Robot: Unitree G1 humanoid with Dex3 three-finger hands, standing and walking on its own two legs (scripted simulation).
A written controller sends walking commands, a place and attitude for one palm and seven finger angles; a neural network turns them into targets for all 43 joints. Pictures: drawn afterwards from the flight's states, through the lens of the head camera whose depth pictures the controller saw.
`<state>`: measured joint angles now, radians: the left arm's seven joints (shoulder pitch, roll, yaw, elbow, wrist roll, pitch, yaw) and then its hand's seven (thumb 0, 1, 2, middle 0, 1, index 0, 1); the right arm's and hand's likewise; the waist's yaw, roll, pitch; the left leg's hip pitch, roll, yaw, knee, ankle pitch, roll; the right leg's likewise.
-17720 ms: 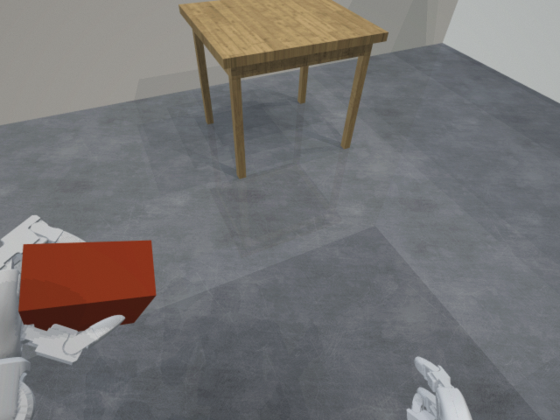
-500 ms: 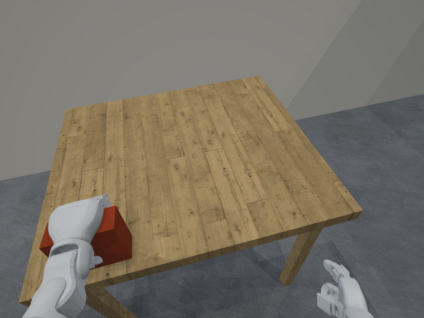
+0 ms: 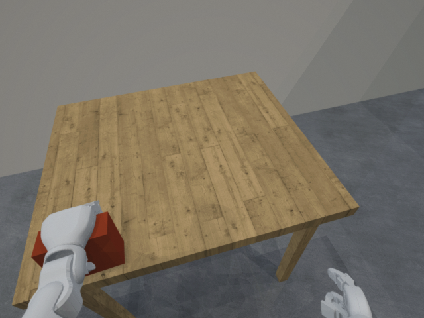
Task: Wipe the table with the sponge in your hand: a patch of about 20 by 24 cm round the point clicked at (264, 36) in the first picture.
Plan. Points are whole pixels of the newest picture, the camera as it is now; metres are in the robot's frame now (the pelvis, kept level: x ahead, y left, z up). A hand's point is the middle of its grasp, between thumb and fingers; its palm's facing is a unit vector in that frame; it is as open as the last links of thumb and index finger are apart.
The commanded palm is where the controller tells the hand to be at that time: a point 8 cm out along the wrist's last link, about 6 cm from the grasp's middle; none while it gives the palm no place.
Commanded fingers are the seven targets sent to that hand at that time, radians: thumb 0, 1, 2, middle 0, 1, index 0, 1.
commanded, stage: lower the sponge onto the table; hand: left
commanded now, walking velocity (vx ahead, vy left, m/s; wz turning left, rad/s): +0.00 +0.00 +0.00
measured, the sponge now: (86, 252) +0.23 +0.30 -0.04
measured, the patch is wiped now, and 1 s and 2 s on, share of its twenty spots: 0.00 0.10 0.15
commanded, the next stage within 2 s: wipe forward along the first lane in 0.50 s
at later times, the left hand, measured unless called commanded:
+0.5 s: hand (94, 240) +0.25 +0.29 -0.02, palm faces -0.10 -0.06 -0.99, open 10.2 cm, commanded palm +0.23 +0.28 +0.04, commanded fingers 0.00 0.10 1.30 -1.20 -1.60 -1.20 -1.60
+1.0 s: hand (92, 224) +0.28 +0.31 -0.02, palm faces -0.12 -0.02 -0.99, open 10.2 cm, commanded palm +0.27 +0.30 +0.02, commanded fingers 0.00 0.10 1.30 -1.20 -1.60 -1.20 -1.60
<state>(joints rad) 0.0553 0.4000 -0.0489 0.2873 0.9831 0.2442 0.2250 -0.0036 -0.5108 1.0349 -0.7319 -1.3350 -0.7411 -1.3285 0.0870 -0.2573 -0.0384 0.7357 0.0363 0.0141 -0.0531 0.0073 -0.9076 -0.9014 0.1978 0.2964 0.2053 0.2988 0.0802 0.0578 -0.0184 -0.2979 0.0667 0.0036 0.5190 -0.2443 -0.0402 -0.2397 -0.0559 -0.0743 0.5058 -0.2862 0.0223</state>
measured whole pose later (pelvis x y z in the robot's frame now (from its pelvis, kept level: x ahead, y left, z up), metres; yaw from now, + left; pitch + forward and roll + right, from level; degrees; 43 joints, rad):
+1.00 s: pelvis -0.02 +0.00 -0.01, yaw +0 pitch +7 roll -1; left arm -0.20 0.42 -0.02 0.58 1.02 0.18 0.28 0.01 -0.51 1.04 -0.73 -1.33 -0.74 -1.33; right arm 0.13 -0.27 -0.05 0.74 0.04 0.04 -0.06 0.01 -0.91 -0.90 0.20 0.30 0.21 0.30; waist 0.05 0.05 -0.06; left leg -0.50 0.07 -0.02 0.65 -0.27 -0.04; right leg -0.44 -0.05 -0.08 0.64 -0.32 0.01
